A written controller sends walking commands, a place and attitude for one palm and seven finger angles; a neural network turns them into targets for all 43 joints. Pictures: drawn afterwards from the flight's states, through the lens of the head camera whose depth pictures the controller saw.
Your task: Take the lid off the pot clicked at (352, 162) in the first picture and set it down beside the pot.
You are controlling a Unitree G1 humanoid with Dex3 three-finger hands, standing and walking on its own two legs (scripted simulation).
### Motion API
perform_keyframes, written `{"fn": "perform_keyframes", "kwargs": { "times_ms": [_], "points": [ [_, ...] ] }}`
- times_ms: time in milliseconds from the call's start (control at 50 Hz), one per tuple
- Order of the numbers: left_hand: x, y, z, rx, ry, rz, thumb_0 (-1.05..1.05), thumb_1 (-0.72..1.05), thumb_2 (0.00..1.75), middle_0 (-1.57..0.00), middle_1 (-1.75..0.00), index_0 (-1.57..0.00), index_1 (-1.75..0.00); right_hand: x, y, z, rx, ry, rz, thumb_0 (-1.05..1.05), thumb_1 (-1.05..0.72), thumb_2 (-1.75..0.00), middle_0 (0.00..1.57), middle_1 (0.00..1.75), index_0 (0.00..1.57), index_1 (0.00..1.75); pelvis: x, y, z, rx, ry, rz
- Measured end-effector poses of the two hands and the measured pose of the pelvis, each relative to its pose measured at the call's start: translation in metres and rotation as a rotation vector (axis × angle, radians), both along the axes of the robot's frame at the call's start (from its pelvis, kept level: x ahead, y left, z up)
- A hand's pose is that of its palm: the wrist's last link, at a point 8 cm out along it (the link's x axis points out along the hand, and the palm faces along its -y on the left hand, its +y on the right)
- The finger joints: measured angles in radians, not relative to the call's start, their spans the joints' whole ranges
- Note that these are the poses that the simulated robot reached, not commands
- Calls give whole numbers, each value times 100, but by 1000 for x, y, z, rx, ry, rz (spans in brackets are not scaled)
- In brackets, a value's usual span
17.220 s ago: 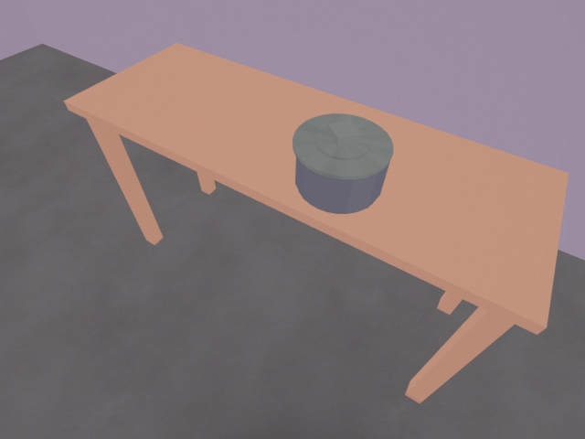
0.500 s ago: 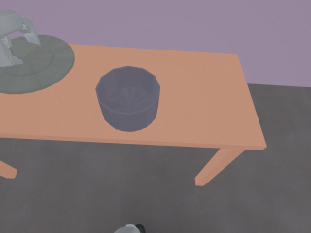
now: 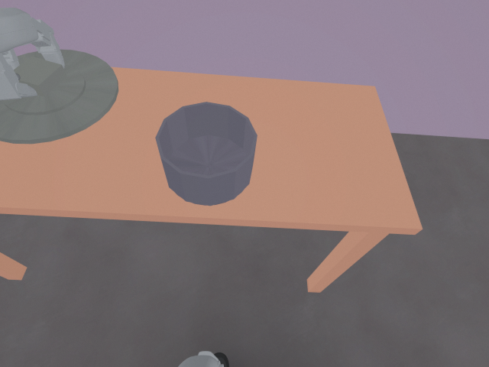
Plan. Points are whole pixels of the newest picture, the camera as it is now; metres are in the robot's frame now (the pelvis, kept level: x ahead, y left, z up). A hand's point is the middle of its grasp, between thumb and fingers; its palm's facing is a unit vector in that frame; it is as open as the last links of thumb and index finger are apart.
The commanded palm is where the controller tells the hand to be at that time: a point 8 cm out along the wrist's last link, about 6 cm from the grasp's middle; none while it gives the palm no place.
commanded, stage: lower the lid onto the table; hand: left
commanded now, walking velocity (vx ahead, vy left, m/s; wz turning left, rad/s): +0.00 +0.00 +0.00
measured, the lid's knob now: (37, 76) +0.50 +0.32 +0.17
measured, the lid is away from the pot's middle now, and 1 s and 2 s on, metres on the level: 0.24 0.24 0.23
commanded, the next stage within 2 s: none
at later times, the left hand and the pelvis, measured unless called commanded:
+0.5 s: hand (26, 90) +0.46 +0.32 +0.17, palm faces -0.37 -0.06 -0.93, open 8.7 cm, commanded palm +0.50 +0.31 +0.24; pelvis +0.00 +0.01 +0.00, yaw +0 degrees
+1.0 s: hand (47, 109) +0.47 +0.32 +0.12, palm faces -0.45 -0.06 -0.89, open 8.7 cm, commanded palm +0.52 +0.31 +0.20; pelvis +0.00 +0.01 +0.00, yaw -1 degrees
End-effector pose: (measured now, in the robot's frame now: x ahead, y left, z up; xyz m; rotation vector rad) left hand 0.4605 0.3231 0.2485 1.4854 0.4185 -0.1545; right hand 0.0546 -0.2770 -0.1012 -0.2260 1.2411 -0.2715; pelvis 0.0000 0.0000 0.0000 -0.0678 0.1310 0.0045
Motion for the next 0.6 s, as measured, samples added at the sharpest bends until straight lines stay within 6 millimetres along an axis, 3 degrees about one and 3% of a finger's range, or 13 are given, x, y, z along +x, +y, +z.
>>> {"fn": "perform_keyframes", "kwargs": {
  "times_ms": [160,600],
  "points": [
    [-1,4,-1,-1,2,9,-1,19,98,-69,-99,-48,-83,-8,3,-2,2,14,-4,0,-91,-90,20,30,20,30,-1,3,-1,-1,3,-1],
    [1,-6,-31,3,41,-32,-1,20,98,-69,-99,-48,-84,-17,6,-2,-14,26,-6,0,-91,-90,20,30,20,30,-5,9,-3,-5,16,-3]
  ]
}}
